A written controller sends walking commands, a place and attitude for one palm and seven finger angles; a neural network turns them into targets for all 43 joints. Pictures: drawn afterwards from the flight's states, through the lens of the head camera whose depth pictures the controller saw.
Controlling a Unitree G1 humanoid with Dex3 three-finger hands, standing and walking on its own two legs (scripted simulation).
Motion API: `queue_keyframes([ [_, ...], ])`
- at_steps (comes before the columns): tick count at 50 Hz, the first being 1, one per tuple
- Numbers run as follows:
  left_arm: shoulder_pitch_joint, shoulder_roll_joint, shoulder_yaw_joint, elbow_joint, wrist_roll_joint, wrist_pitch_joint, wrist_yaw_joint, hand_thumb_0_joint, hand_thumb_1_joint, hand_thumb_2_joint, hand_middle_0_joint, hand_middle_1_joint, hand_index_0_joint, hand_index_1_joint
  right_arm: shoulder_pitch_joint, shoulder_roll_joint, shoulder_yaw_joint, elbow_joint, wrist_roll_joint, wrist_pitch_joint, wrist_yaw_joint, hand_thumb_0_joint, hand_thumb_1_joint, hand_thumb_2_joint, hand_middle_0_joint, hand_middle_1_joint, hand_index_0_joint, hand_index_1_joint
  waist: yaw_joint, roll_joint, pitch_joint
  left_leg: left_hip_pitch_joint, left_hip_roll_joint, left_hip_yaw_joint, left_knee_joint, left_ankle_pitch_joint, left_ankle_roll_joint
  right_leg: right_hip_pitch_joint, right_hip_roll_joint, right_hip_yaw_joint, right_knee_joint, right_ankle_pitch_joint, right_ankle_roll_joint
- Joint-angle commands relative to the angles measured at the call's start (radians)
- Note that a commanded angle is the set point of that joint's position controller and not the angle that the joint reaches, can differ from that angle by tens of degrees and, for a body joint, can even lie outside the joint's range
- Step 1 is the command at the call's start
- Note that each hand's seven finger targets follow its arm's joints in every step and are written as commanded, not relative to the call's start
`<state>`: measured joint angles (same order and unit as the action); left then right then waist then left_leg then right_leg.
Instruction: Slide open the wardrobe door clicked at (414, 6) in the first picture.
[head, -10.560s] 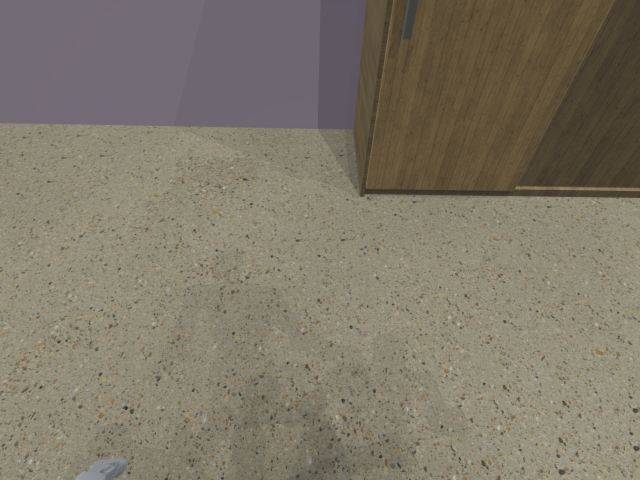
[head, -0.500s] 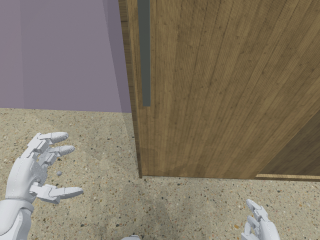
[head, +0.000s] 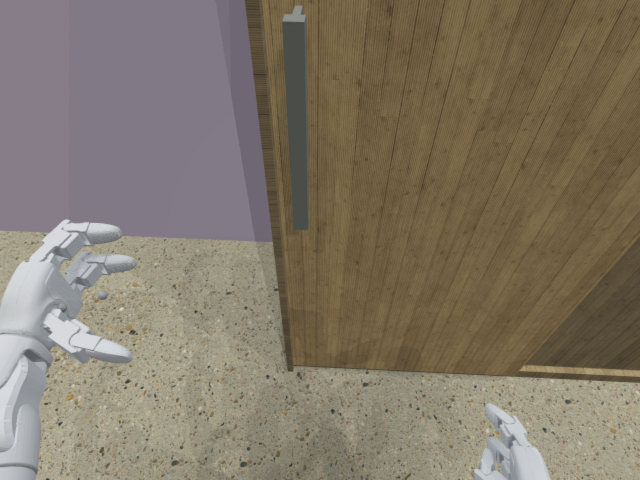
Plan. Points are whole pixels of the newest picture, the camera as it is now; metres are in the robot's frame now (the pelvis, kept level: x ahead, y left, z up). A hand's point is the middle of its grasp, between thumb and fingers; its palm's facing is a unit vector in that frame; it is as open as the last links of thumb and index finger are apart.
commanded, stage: raise the hand with hooked fingers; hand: left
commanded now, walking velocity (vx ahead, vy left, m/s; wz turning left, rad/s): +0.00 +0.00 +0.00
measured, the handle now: (299, 134) +0.55 +0.09 +0.16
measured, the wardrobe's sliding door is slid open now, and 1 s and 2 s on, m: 0.00 0.00 0.00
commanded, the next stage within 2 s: move the hooked fingers beside the handle in 0.50 s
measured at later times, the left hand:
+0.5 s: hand (120, 290) +0.28 +0.26 +0.12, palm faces +0.08 -1.00 -0.04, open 14.0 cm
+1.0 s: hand (169, 257) +0.33 +0.22 +0.12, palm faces +0.04 -1.00 -0.01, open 14.0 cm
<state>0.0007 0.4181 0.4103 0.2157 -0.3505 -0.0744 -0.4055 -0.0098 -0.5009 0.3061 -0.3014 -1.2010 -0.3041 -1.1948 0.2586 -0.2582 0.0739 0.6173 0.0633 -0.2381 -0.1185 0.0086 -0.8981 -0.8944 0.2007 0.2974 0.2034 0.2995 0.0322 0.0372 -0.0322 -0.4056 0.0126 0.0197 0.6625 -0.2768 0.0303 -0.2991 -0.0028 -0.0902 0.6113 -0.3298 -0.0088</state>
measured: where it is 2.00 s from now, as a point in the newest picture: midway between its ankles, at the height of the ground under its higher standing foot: outside the picture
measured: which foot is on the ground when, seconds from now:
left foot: down 0.00-1.00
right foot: down 0.00-1.00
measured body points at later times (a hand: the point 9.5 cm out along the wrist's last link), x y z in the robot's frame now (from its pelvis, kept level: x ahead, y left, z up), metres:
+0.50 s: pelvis +0.00 -0.02 +0.00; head +0.00 -0.02 +0.45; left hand +0.27 +0.31 +0.13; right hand +0.17 -0.25 -0.07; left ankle +0.04 +0.10 -0.72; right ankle +0.00 -0.12 -0.72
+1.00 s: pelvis +0.00 -0.01 +0.00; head +0.01 -0.02 +0.45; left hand +0.33 +0.27 +0.12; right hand +0.15 -0.26 -0.08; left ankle +0.04 +0.10 -0.72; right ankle +0.00 -0.12 -0.72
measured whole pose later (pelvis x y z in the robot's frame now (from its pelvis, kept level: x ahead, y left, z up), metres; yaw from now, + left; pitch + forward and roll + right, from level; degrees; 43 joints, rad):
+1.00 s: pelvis +0.00 -0.01 +0.00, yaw -1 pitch +2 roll -1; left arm -0.22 0.37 0.33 0.41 -0.29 -0.09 -0.33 -0.01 -0.51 0.30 -0.30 -1.20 -0.30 -1.20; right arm 0.26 -0.26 0.06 0.64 0.07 -0.20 -0.12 0.01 -0.90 -0.89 0.20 0.30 0.20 0.30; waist 0.01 0.03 -0.03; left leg -0.40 0.02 0.03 0.62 -0.26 0.01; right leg -0.32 0.01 -0.08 0.61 -0.32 -0.03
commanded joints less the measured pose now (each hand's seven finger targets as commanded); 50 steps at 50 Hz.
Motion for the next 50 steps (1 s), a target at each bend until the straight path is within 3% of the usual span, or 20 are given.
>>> queue_keyframes([
  [1, -0.243, 0.25, 0.105, -0.16, -0.025, -0.039, -0.009, 0.0, -0.5, 0.3, -0.3, -1.2, -0.3, -1.2, -0.092, -0.132, -0.062, -0.153, 0.005, -0.063, -0.017, 0.0, -0.9, -0.9, 0.2, 0.3, 0.2, 0.3, 0.001, 0.05, -0.164, 0.183, -0.005, -0.068, -0.142, 0.08, -0.004, -0.039, 0.028, 0.031, -0.126, 0.11, -0.011],
  [4, -0.218, 0.219, 0.076, -0.139, -0.025, -0.026, -0.022, 0.0, -0.5, 0.3, -0.3, -1.2, -0.3, -1.2, -0.089, -0.135, -0.066, -0.156, 0.008, -0.061, -0.01, 0.0, -0.9, -0.9, 0.2, 0.3, 0.2, 0.3, 0.001, 0.041, -0.146, 0.179, -0.007, -0.059, -0.141, 0.091, -0.003, -0.042, 0.028, 0.032, -0.131, 0.127, -0.009],
  [7, -0.225, 0.246, 0.096, -0.162, -0.023, -0.032, -0.015, 0.0, -0.5, 0.3, -0.3, -1.2, -0.3, -1.2, -0.087, -0.137, -0.068, -0.161, 0.005, -0.059, -0.005, 0.0, -0.9, -0.9, 0.2, 0.3, 0.2, 0.3, 0.007, 0.018, -0.149, 0.177, -0.007, -0.058, -0.139, 0.094, 0.0, -0.039, 0.032, 0.038, -0.135, 0.124, -0.009],
  [12, -0.236, 0.277, 0.133, -0.21, -0.016, -0.066, 0.011, 0.0, -0.5, 0.3, -0.3, -1.2, -0.3, -1.2, -0.082, -0.132, -0.07, -0.157, -0.002, -0.059, -0.004, 0.0, -0.9, -0.9, 0.2, 0.3, 0.2, 0.3, 0.011, 0.052, -0.188, 0.203, -0.009, -0.046, -0.134, 0.137, 0.002, -0.01, 0.03, 0.045, -0.13, 0.171, -0.009],
  [14, -0.248, 0.254, 0.119, -0.215, -0.016, -0.074, 0.011, 0.0, -0.5, 0.3, -0.3, -1.2, -0.3, -1.2, -0.084, -0.128, -0.069, -0.154, 0.0, -0.06, -0.005, 0.0, -0.9, -0.9, 0.2, 0.3, 0.2, 0.3, 0.004, 0.069, -0.18, 0.207, -0.009, -0.043, -0.135, 0.15, 0.0, -0.011, 0.027, 0.043, -0.126, 0.192, -0.008],
  [19, -0.244, 0.233, 0.1, -0.166, -0.022, -0.062, -0.004, 0.0, -0.5, 0.3, -0.3, -1.2, -0.3, -1.2, -0.084, -0.129, -0.071, -0.146, 0.004, -0.055, -0.01, 0.0, -0.9, -0.9, 0.2, 0.3, 0.2, 0.3, -0.006, 0.028, -0.151, 0.191, -0.011, -0.034, -0.13, 0.13, 0.005, -0.025, 0.022, 0.051, -0.138, 0.19, 0.0],
  [21, -0.256, 0.24, 0.098, -0.175, -0.018, -0.061, -0.007, 0.0, -0.5, 0.3, -0.3, -1.2, -0.3, -1.2, -0.088, -0.131, -0.072, -0.149, 0.006, -0.055, -0.012, 0.0, -0.9, -0.9, 0.2, 0.3, 0.2, 0.3, -0.003, 0.059, -0.171, 0.197, -0.013, -0.037, -0.129, 0.128, 0.004, -0.024, 0.022, 0.053, -0.134, 0.184, -0.002],
  [22, -0.25, 0.246, 0.102, -0.172, -0.021, -0.062, -0.008, 0.0, -0.5, 0.3, -0.3, -1.2, -0.3, -1.2, -0.086, -0.13, -0.071, -0.148, 0.004, -0.054, -0.01, 0.0, -0.9, -0.9, 0.2, 0.3, 0.2, 0.3, -0.001, 0.03, -0.17, 0.193, -0.011, -0.036, -0.125, 0.138, 0.005, -0.012, 0.024, 0.054, -0.134, 0.195, -0.001],
  [30, -0.245, 0.236, 0.105, -0.136, -0.032, -0.063, -0.016, 0.0, -0.5, 0.3, -0.3, -1.2, -0.3, -1.2, -0.093, -0.128, -0.072, -0.151, 0.006, -0.05, -0.01, 0.0, -0.9, -0.9, 0.2, 0.3, 0.2, 0.3, -0.002, 0.01, -0.159, 0.167, -0.015, -0.028, -0.115, 0.124, 0.006, -0.023, 0.016, 0.067, -0.133, 0.193, 0.007],
  [33, -0.368, 0.223, 0.06, -0.154, -0.02, -0.074, -0.009, 0.0, -0.5, 0.3, -0.3, -1.2, -0.3, -1.2, -0.096, -0.128, -0.071, -0.142, 0.008, -0.049, -0.016, 0.0, -0.9, -0.9, 0.2, 0.3, 0.2, 0.3, -0.025, 0.051, -0.154, 0.177, -0.014, -0.028, -0.111, 0.098, 0.007, -0.05, 0.016, 0.072, -0.138, 0.158, 0.006],
  [38, -0.444, 0.208, 0.025, -0.111, 0.001, -0.083, 0.015, 0.0, -0.5, 0.3, -0.3, -1.2, -0.3, -1.2, -0.087, -0.131, -0.072, -0.13, 0.007, -0.048, -0.021, 0.0, -0.9, -0.9, 0.2, 0.3, 0.2, 0.3, -0.031, 0.019, -0.172, 0.179, -0.013, -0.039, -0.115, 0.079, 0.008, -0.059, 0.015, 0.067, -0.132, 0.131, 0.004],
  [42, -0.481, 0.216, 0.02, -0.055, 0.021, -0.08, 0.041, 0.0, -0.5, 0.3, -0.3, -1.2, -0.3, -1.2, -0.081, -0.13, -0.07, -0.122, 0.007, -0.035, -0.019, 0.0, -0.9, -0.9, 0.2, 0.3, 0.2, 0.3, -0.023, 0.026, -0.176, 0.17, -0.01, -0.043, -0.121, 0.06, 0.004, -0.062, 0.016, 0.064, -0.132, 0.101, 0.001],
  [43, -0.508, 0.188, -0.006, -0.061, 0.026, -0.082, 0.048, 0.0, -0.5, 0.3, -0.3, -1.2, -0.3, -1.2, -0.087, -0.127, -0.069, -0.126, 0.007, -0.035, -0.017, 0.0, -0.9, -0.9, 0.2, 0.3, 0.2, 0.3, -0.028, 0.036, -0.184, 0.179, -0.011, -0.045, -0.125, 0.059, 0.004, -0.064, 0.014, 0.062, -0.13, 0.104, -0.001],
  [46, -0.492, 0.205, 0.02, -0.025, 0.039, -0.08, 0.078, 0.0, -0.5, 0.3, -0.3, -1.2, -0.3, -1.2, -0.073, -0.128, -0.072, -0.124, 0.003, -0.026, -0.012, 0.0, -0.9, -0.9, 0.2, 0.3, 0.2, 0.3, -0.013, 0.02, -0.217, 0.183, -0.009, -0.048, -0.126, 0.091, 0.002, -0.045, 0.017, 0.055, -0.116, 0.14, -0.003],
  [48, -0.526, 0.202, 0.01, 0.007, 0.046, -0.08, 0.091, 0.0, -0.5, 0.3, -0.3, -1.2, -0.3, -1.2, -0.069, -0.129, -0.069, -0.118, 0.003, -0.015, -0.007, 0.0, -0.9, -0.9, 0.2, 0.3, 0.2, 0.3, -0.021, 0.001, -0.196, 0.161, -0.008, -0.043, -0.128, 0.092, 0.003, -0.044, 0.017, 0.056, -0.116, 0.147, -0.001],
  [50, -0.523, 0.199, 0.017, 0.003, 0.05, -0.086, 0.102, 0.0, -0.5, 0.3, -0.3, -1.2, -0.3, -1.2, -0.065, -0.128, -0.075, -0.12, 0.002, -0.009, -0.002, 0.0, -0.9, -0.9, 0.2, 0.3, 0.2, 0.3, -0.015, 0.013, -0.233, 0.179, -0.008, -0.037, -0.122, 0.12, 0.003, -0.034, 0.018, 0.057, -0.107, 0.179, -0.002],
])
